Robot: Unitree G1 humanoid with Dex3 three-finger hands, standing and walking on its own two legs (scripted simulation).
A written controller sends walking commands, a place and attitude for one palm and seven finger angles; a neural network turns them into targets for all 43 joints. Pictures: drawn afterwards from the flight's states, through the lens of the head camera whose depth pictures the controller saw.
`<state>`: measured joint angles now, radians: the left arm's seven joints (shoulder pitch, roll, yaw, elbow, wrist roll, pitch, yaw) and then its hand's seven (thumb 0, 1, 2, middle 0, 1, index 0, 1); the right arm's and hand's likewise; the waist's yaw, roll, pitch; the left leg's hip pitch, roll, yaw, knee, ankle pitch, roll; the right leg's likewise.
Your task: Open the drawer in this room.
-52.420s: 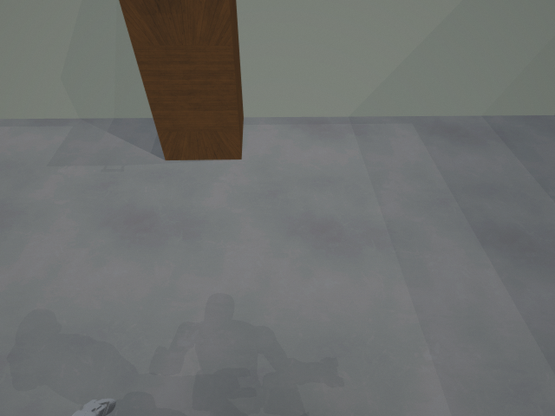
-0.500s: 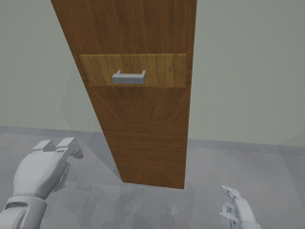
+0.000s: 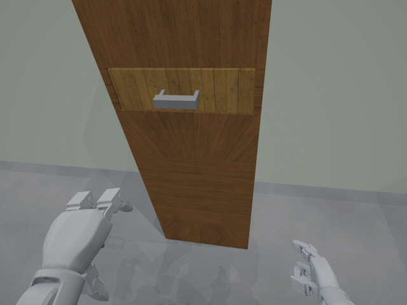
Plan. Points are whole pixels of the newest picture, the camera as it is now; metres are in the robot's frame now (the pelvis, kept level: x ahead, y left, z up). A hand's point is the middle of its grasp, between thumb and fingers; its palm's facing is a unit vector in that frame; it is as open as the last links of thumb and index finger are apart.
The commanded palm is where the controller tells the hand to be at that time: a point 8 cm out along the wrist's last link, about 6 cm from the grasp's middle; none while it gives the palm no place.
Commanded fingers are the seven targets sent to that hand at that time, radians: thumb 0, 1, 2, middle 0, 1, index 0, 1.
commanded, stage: lift the hand off the handle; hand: left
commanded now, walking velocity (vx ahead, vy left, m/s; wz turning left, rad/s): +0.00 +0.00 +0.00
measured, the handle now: (177, 97) +0.57 +0.17 +0.14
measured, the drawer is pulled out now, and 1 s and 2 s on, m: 0.00 0.00 0.00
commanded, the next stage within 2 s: draw the hand back to the body in 1.50 s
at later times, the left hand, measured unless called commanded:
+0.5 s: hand (100, 212) +0.20 +0.20 +0.16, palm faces +0.17 -0.06 -0.98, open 13.8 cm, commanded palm +0.15 +0.21 +0.21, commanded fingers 0.00 -0.50 0.30 -0.30 -1.20 -0.30 -1.20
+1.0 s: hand (69, 184) +0.20 +0.22 +0.23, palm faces +0.27 -0.01 -0.96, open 13.8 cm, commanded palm +0.14 +0.21 +0.28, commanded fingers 0.00 -0.50 0.30 -0.30 -1.20 -0.30 -1.20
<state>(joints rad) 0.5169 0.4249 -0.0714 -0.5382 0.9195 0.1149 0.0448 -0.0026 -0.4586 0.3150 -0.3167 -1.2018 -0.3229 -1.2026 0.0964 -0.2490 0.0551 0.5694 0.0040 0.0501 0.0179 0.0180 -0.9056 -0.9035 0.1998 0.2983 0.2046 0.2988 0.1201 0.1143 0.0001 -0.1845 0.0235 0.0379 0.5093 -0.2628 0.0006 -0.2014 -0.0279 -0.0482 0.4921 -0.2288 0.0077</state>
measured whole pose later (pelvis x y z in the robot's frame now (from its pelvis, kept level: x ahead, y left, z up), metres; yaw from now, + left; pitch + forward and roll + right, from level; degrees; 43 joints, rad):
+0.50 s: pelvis +0.01 -0.01 +0.00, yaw +0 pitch -4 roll +0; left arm 0.45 0.54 0.00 -0.62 0.88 0.13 0.01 0.00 -0.49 0.30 -0.32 -1.20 -0.32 -1.20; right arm 0.09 -0.27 0.06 0.58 0.01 0.07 0.00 0.02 -0.91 -0.90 0.20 0.30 0.20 0.30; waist 0.11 0.14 -0.02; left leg -0.14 0.04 0.03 0.48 -0.27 -0.02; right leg -0.17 -0.01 -0.06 0.47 -0.24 -0.01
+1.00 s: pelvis +0.00 -0.01 +0.00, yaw +1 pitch -5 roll +0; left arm 0.29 0.66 0.16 -0.68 0.72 0.21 -0.13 0.00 -0.49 0.30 -0.32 -1.20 -0.32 -1.20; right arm 0.06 -0.27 0.08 0.58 0.05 0.07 0.01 0.02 -0.91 -0.90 0.20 0.30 0.20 0.30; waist 0.12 0.15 -0.01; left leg -0.14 0.03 0.02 0.47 -0.24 -0.02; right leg -0.16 -0.02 -0.06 0.47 -0.23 -0.01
